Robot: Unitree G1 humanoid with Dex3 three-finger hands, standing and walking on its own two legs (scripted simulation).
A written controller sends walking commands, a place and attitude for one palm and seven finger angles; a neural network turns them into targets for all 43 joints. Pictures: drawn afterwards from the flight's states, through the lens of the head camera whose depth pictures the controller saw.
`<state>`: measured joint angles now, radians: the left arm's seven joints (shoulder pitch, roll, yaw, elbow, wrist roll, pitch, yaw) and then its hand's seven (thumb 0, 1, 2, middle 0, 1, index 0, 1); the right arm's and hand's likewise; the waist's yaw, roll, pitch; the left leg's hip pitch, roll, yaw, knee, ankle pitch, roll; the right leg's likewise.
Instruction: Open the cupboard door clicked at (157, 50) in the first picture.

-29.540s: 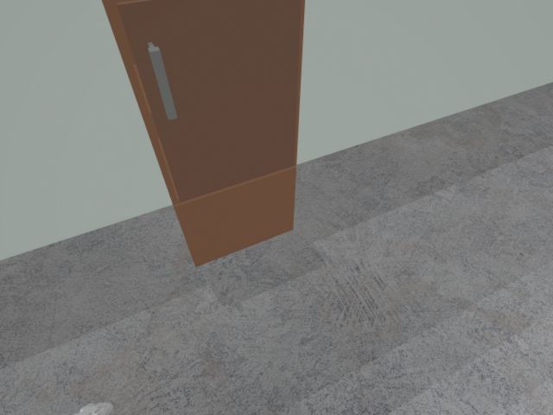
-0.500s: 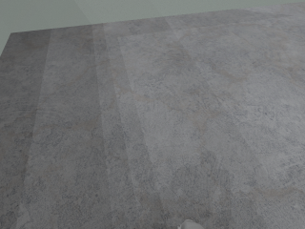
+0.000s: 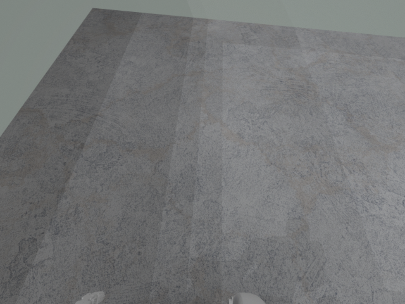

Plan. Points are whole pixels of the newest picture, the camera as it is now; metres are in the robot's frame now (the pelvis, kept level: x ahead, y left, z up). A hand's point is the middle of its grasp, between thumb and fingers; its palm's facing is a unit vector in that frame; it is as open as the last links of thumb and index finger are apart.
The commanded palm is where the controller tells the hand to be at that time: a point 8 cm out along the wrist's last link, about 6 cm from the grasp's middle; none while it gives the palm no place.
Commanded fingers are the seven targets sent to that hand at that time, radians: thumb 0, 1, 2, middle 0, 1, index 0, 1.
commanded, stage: turn to face it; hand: left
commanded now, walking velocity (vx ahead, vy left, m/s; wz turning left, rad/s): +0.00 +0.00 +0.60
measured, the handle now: out of the picture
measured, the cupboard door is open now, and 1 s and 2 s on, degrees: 36 36 36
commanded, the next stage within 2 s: none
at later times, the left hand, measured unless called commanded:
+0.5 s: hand out of the picture +0.01 +0.14 -0.16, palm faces +0.35 -0.91 -0.24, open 7.4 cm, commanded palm none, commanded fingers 0.00 0.90 0.90 -0.20 -0.30 -0.20 -0.30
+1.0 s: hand out of the picture +0.08 +0.17 -0.14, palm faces +0.56 -0.77 -0.30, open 7.4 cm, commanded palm none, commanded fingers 0.00 0.90 0.90 -0.20 -0.30 -0.20 -0.30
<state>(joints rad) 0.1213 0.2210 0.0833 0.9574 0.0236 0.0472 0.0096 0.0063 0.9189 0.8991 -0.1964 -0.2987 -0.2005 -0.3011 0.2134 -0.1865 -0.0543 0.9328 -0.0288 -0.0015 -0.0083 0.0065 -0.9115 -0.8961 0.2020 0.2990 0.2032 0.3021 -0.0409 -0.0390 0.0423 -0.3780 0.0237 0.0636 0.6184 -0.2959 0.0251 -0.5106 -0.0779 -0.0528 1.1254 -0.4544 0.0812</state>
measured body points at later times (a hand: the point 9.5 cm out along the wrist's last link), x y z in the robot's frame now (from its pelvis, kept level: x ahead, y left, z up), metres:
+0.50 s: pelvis +0.05 -0.05 +0.01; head +0.12 -0.03 +0.45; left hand +0.00 +0.19 -0.14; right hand +0.25 -0.25 -0.14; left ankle +0.00 +0.07 -0.69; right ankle +0.03 -0.15 -0.73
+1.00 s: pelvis +0.10 -0.07 +0.00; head +0.16 -0.05 +0.44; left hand +0.05 +0.21 -0.12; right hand +0.30 -0.24 -0.16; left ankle +0.00 +0.03 -0.69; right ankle +0.16 -0.16 -0.73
